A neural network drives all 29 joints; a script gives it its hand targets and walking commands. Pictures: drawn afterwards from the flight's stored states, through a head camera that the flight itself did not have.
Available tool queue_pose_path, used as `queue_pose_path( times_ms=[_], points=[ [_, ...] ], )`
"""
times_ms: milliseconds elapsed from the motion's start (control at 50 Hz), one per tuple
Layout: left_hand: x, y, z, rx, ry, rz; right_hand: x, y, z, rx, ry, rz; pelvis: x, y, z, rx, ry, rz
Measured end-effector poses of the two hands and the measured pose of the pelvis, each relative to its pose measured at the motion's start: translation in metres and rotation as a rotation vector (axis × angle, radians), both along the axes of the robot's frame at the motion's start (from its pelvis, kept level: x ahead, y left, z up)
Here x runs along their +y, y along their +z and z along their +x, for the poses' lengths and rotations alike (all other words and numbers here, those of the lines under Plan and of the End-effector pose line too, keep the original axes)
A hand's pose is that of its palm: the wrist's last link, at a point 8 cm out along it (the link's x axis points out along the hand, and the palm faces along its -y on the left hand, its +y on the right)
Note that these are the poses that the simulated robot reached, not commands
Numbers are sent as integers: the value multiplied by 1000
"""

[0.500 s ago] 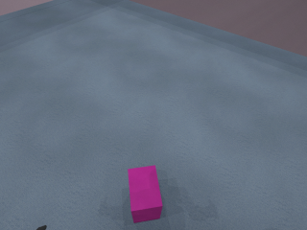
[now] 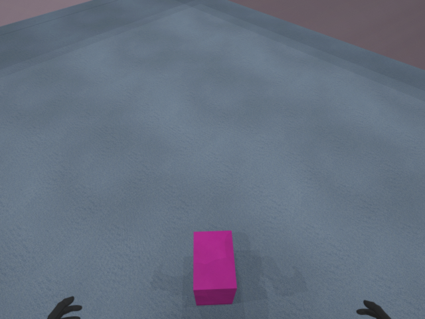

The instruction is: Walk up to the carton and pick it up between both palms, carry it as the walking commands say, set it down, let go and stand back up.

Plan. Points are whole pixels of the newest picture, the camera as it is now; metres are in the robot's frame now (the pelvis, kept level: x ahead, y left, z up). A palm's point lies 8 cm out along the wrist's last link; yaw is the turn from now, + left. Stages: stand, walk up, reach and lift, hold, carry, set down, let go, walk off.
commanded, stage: walk up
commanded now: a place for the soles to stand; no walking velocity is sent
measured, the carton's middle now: (213, 269) +0.40 +0.00 -0.62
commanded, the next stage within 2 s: reach and lift in 1.20 s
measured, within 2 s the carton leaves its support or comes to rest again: neither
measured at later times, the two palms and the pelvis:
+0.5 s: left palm out of the picture +0.07 +0.31 -0.09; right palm out of the picture +0.09 -0.34 -0.09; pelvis -0.02 -0.01 +0.01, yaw +6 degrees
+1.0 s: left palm out of the picture +0.06 +0.30 -0.08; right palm out of the picture +0.13 -0.32 -0.08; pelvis -0.01 -0.02 +0.02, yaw +8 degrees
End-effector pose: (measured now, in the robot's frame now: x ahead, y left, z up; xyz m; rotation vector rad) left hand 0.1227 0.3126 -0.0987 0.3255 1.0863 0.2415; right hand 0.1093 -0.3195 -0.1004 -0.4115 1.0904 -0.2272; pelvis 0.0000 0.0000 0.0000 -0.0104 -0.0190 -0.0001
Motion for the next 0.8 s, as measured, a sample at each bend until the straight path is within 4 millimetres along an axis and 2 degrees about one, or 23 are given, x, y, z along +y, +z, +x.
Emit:
queue_pose_path(
  times_ms=[200,300,380,480,600,700,800],
  points=[
    [3,7,-18,16,11,-8,0,14,-4,13,6,-1,1,10,-11,-4,32,-6],
    [10,10,-20,2,26,-2,-9,16,-18,22,11,-34,-2,9,-18,-6,39,-1],
    [6,11,-28,-13,46,0,-21,15,-25,45,31,-57,-11,7,-21,-8,69,-2],
    [0,8,-48,4,65,-1,-26,15,-19,32,48,-53,-15,6,-21,-13,100,2],
    [-5,1,-59,-5,99,-33,-14,11,-20,67,99,-41,-13,6,-21,-19,129,10],
    [-14,0,-72,22,128,-62,-2,16,-4,46,126,-13,-16,13,-18,-20,130,0],
    [-14,6,-75,29,138,-52,4,21,15,12,144,6,-19,18,-16,-19,138,-2]
  ],
)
